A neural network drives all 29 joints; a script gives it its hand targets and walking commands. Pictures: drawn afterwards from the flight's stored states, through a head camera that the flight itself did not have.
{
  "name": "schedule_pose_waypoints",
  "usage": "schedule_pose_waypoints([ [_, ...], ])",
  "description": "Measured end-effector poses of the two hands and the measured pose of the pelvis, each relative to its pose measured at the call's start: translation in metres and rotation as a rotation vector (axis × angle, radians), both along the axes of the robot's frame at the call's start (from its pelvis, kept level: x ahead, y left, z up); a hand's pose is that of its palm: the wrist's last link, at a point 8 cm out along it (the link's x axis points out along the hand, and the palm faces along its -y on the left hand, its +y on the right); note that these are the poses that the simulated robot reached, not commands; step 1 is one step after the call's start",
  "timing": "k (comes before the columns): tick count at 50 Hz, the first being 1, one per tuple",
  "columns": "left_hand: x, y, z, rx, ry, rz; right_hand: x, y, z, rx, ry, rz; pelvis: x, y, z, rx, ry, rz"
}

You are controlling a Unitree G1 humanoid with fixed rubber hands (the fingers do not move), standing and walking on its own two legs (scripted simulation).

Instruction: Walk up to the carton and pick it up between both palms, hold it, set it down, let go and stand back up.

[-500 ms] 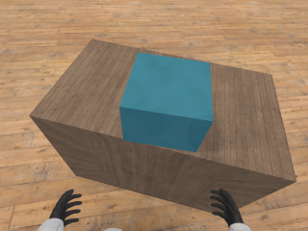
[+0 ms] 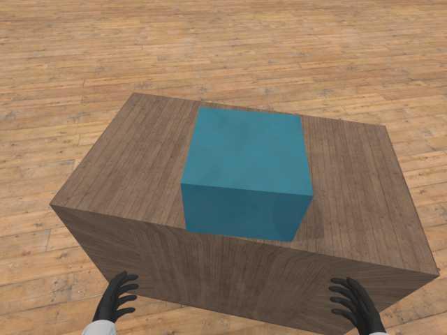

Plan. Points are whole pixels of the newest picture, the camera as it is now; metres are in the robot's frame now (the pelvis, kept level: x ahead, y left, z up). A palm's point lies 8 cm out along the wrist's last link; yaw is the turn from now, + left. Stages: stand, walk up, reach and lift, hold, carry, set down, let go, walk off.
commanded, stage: reach and lift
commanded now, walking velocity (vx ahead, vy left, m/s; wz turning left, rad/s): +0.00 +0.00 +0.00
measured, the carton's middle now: (244, 172) +0.49 -0.02 -0.03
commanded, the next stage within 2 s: none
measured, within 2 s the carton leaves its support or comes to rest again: neither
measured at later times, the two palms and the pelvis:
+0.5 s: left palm (114, 285) +0.21 +0.21 -0.04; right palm (367, 297) +0.22 -0.25 -0.04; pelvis +0.01 -0.02 -0.01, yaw +1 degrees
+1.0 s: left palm (127, 237) +0.29 +0.21 -0.02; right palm (365, 249) +0.30 -0.26 -0.01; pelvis -0.01 -0.02 -0.01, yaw +1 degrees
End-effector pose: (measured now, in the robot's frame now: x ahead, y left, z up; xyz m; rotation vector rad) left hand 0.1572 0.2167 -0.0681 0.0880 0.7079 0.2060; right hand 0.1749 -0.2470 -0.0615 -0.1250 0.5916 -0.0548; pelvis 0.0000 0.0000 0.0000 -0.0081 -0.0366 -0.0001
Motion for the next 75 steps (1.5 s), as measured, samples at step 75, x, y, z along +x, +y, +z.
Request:
schedule_pose_waypoints([
  [75, 0.210, -0.022, 0.106, -0.075, -0.412, -0.097, 0.184, -0.007, 0.103, 0.088, -0.323, -0.048, -0.022, -0.018, -0.009, 0.007, 0.264, -0.009],
])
